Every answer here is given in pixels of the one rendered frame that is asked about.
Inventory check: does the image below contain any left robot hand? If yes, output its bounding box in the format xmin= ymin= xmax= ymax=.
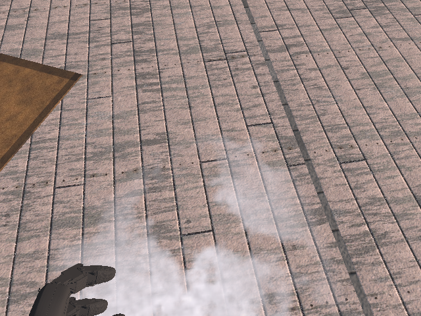
xmin=29 ymin=263 xmax=125 ymax=316

